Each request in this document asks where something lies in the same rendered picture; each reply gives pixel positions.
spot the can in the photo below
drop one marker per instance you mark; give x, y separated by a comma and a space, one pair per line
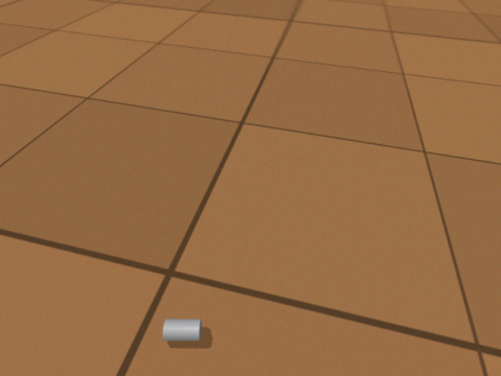
182, 329

